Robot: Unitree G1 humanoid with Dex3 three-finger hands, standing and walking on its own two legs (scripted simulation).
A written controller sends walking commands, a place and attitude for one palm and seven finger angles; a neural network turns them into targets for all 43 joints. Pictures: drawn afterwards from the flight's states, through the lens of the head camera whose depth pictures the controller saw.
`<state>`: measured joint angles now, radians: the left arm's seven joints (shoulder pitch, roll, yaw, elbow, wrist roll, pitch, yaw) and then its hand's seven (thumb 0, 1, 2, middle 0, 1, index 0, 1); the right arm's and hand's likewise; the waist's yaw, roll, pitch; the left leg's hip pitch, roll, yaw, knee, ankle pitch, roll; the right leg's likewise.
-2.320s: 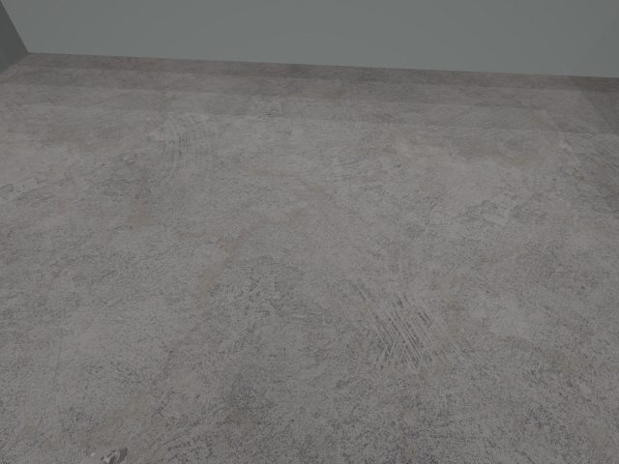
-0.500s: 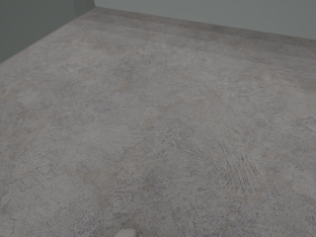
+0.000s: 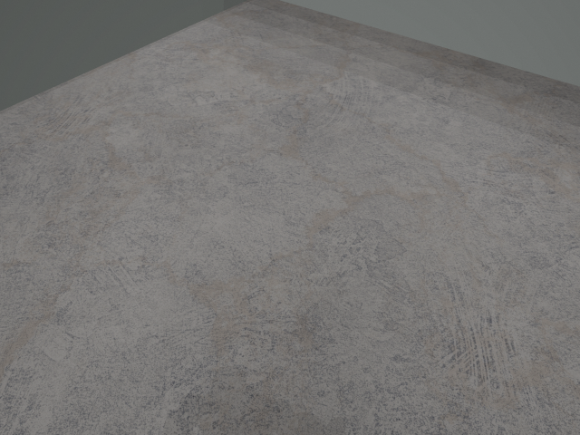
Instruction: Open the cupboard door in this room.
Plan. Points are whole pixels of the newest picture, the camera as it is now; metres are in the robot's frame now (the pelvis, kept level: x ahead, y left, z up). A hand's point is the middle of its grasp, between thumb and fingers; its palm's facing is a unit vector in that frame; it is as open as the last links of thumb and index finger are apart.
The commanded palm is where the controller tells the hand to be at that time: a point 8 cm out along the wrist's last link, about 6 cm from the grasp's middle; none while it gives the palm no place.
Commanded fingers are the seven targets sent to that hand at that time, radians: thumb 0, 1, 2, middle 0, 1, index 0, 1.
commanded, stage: turn or walk to find it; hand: left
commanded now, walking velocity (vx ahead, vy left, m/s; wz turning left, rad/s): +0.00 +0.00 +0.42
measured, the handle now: out of the picture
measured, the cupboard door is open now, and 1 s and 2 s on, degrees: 0 0 0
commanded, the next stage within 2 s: none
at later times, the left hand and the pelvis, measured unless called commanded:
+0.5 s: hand out of the picture -0.05 +0.21 -0.19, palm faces +0.29 -0.93 -0.22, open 7.4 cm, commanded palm none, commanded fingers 0.00 0.90 0.90 -0.20 -0.30 -0.20 -0.30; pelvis -0.04 +0.01 -0.01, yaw +14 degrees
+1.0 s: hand out of the picture -0.05 +0.20 -0.15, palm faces +0.43 -0.86 -0.27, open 7.4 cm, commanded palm none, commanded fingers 0.00 0.90 0.90 -0.20 -0.30 -0.20 -0.30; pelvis -0.06 -0.02 +0.00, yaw +25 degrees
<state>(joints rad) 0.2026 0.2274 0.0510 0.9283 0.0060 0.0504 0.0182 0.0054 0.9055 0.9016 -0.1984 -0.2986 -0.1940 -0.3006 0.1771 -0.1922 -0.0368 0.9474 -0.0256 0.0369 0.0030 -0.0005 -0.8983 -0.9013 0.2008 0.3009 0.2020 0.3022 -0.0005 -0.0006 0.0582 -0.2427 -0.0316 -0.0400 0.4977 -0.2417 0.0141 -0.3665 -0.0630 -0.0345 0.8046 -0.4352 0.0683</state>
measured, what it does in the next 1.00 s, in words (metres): steps on the spot, turning left: right foot, then left foot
